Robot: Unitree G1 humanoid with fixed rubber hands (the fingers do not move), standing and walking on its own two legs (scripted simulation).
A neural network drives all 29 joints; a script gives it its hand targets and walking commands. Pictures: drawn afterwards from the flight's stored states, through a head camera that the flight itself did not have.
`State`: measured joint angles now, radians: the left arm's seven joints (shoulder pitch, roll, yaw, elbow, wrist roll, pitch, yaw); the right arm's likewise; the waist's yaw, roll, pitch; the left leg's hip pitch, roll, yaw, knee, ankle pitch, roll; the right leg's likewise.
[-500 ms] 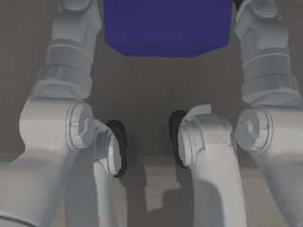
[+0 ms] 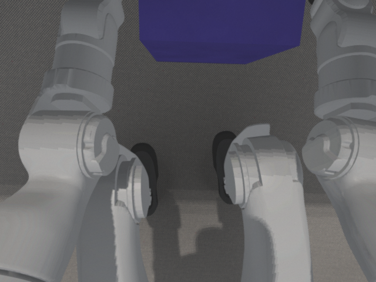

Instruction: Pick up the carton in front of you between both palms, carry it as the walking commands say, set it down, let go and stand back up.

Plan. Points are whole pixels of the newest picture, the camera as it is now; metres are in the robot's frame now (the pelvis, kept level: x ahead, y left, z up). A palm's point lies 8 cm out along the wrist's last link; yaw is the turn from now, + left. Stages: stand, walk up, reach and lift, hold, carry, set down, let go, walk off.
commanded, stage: set down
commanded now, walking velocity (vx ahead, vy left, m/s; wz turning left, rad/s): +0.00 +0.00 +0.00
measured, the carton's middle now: out of the picture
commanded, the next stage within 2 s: let go in 1.56 s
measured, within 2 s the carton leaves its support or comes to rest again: rests again in 0.28 s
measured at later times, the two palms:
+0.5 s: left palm out of the picture +0.57 +0.11 -0.18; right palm out of the picture +0.51 -0.27 -0.18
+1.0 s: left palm out of the picture +0.59 +0.10 -0.02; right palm out of the picture +0.52 -0.28 -0.01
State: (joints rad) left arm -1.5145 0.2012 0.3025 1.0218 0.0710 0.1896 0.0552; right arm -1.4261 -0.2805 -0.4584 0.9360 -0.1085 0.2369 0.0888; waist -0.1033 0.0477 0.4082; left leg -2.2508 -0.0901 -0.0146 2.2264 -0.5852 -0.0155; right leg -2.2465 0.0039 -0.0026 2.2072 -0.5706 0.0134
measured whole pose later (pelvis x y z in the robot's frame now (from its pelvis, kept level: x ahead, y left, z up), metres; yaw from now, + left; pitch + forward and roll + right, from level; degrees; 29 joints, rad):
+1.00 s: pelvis +0.01 -0.01 +0.09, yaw +0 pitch +44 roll +1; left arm -1.40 0.32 0.18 1.02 -0.06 0.19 0.12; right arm -1.29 -0.34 -0.29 0.95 0.11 0.16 -0.04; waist -0.10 0.04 0.08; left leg -2.12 -0.05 -0.02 1.89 -0.55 -0.03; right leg -2.14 0.03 0.01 1.88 -0.52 0.00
